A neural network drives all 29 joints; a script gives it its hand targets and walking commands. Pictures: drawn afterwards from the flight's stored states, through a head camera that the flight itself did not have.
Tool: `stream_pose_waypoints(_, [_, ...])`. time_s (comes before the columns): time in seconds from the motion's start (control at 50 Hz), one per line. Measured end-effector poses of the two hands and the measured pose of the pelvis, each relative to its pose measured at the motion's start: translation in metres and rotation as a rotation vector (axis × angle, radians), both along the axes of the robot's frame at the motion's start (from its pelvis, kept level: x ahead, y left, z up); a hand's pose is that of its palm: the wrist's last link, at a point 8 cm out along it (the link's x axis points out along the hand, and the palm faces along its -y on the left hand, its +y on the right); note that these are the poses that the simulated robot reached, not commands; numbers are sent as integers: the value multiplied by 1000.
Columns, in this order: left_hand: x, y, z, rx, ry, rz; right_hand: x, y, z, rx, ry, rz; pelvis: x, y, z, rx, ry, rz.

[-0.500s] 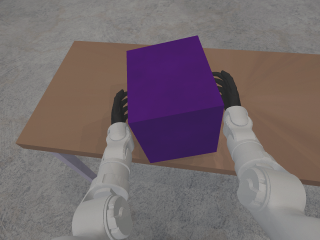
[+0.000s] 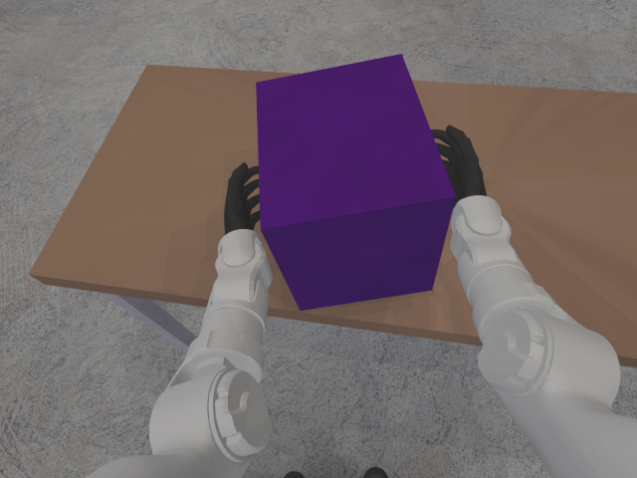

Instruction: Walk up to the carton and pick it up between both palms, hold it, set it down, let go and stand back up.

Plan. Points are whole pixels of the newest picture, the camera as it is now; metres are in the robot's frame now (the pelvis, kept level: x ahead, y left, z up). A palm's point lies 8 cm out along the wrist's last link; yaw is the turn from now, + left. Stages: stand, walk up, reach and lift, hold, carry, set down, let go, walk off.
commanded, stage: set down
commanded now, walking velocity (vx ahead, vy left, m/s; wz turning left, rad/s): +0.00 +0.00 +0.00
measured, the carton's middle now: (347, 190) +0.49 +0.05 +0.01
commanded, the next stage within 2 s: none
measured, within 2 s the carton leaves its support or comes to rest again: rests again in 0.36 s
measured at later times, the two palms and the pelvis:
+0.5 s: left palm (247, 221) +0.41 +0.17 +0.02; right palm (464, 194) +0.48 -0.11 +0.03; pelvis +0.01 +0.00 +0.00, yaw -1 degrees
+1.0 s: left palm (246, 222) +0.41 +0.17 +0.02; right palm (462, 195) +0.48 -0.11 +0.03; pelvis +0.01 +0.00 +0.00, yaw -1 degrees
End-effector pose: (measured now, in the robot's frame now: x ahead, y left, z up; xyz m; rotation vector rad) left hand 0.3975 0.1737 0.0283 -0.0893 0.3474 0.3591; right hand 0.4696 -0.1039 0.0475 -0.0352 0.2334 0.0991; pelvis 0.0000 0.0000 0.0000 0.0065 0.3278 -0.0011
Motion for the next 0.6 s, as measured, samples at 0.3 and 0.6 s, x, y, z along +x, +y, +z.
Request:
stream_pose_waypoints(0.3, [8, -4, -1, 13, -8, 8, 5, -5, -12, 6, 23, -4, 5, 0, -1, 1, 33, -18])
stream_pose_waypoints(0.6, [12, -3, -6, 24, -34, 7, 9, -4, -20, -3, 3, 2, 12, 0, -1, 1, 33, -17])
